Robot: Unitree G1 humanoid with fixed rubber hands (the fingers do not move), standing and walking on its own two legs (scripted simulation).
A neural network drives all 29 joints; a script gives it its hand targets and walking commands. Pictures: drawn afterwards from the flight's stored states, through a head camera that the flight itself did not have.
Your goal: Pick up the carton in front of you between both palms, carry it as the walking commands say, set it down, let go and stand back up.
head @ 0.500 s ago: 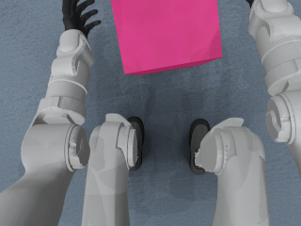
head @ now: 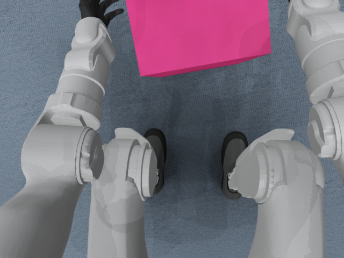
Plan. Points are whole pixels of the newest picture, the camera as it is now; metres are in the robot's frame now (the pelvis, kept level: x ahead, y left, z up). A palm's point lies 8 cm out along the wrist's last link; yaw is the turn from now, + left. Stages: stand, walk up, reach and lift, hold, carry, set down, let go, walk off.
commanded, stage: reach and lift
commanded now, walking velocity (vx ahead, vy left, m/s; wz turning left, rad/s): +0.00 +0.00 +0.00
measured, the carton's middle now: (193, 19) +0.53 -0.01 -0.25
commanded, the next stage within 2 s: none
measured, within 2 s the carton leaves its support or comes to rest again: leaves its support in 0.52 s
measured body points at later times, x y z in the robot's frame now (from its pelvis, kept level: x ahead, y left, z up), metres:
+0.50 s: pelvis +0.00 +0.00 -0.01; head +0.36 -0.04 +0.25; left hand +0.56 +0.14 -0.16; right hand +0.57 -0.17 -0.18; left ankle +0.13 +0.12 -0.34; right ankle +0.11 -0.12 -0.34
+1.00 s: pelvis +0.00 +0.01 +0.09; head +0.25 -0.04 +0.46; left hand +0.51 +0.12 +0.04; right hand +0.50 -0.18 +0.02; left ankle +0.13 +0.13 -0.34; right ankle +0.11 -0.12 -0.34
